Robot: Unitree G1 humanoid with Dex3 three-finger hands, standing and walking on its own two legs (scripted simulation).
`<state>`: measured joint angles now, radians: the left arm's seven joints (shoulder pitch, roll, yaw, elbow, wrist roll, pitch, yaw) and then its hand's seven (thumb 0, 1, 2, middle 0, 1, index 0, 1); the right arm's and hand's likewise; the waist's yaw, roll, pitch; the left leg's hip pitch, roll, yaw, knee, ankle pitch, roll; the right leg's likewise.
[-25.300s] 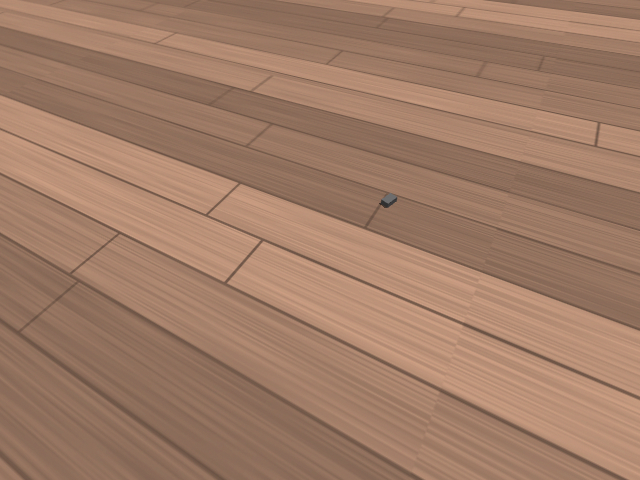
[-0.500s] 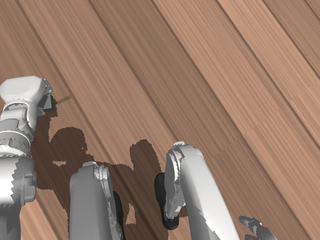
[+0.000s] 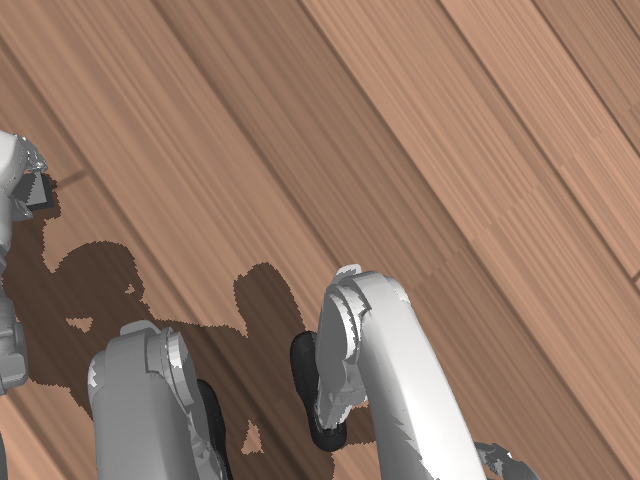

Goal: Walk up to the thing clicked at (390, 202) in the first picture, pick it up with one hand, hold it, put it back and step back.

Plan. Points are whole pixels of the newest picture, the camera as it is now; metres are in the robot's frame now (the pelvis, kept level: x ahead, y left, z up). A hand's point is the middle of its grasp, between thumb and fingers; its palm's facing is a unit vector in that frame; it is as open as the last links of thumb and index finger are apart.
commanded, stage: crouch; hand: left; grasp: from above
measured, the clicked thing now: (18, 194) +0.51 +0.28 -0.22
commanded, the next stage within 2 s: lower in 0.02 s
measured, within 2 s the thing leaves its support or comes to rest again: neither
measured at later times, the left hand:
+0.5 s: hand (24, 203) +0.50 +0.28 -0.23, palm faces -0.47 -0.07 -0.88, open 6.9 cm
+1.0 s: hand (40, 208) +0.50 +0.28 -0.27, palm faces -0.46 -0.09 -0.88, open 6.9 cm
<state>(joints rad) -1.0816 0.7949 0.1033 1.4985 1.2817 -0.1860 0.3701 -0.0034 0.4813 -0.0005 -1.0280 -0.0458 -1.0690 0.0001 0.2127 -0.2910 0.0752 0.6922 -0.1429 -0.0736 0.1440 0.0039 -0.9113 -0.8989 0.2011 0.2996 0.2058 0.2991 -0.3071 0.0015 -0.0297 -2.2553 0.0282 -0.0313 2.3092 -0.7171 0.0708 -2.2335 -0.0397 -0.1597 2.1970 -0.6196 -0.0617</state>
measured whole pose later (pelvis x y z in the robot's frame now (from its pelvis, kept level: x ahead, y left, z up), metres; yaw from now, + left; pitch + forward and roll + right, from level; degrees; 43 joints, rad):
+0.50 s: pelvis +0.00 +0.00 -0.03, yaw -2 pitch +36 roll -10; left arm -1.11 0.88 0.13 1.56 1.31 -0.20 0.41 -0.01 0.46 0.00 -1.07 0.00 -1.09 0.00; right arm 0.21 -0.31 0.13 0.67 -0.16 -0.08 0.16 0.00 -0.91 -0.90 0.20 0.30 0.21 0.30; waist -0.35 -0.03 0.03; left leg -2.34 0.03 -0.06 2.41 -0.72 0.08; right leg -2.30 -0.04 -0.19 2.27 -0.61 -0.06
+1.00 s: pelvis +0.00 +0.00 -0.05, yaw -5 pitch +33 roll -12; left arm -1.13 1.00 0.17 1.63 1.35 -0.23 0.47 -0.01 0.47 0.00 -1.05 -0.02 -1.08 0.00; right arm 0.20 -0.33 0.21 0.63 -0.20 -0.13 0.19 0.00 -0.91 -0.89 0.20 0.30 0.21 0.30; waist -0.39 -0.08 0.12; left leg -2.38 0.04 -0.11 2.49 -0.72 0.08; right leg -2.31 -0.04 -0.24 2.32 -0.59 -0.06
